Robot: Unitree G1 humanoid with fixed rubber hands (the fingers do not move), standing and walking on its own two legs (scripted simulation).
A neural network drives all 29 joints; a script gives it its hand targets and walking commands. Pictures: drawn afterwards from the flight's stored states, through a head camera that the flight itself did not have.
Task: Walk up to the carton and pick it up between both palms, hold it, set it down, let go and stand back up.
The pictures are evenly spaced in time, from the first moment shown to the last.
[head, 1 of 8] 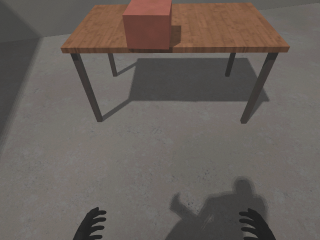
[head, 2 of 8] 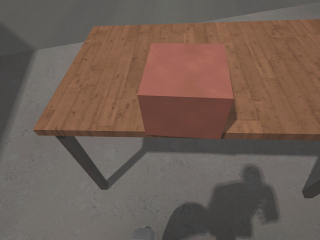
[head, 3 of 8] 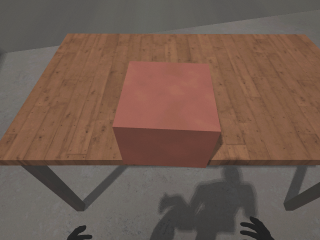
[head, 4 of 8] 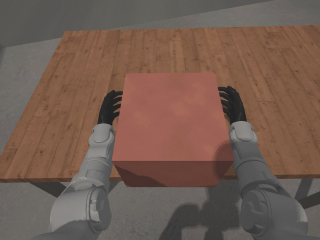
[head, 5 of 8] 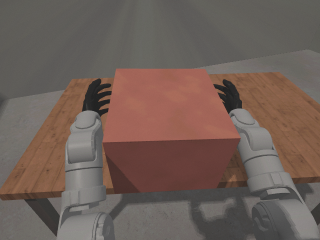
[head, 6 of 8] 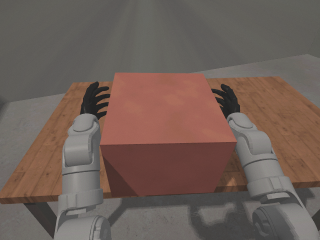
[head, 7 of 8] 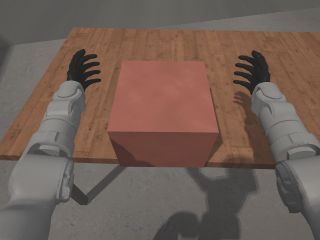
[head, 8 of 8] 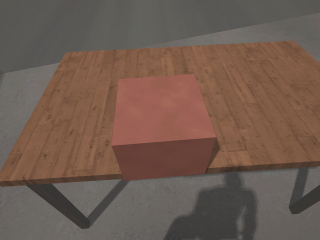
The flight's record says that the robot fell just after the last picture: no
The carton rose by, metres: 0.16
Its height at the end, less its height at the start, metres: +0.00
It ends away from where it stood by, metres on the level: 0.02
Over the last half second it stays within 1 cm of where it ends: yes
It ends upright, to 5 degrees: yes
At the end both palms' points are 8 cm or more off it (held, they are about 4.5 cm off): yes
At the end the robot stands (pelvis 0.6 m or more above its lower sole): yes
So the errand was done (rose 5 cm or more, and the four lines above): yes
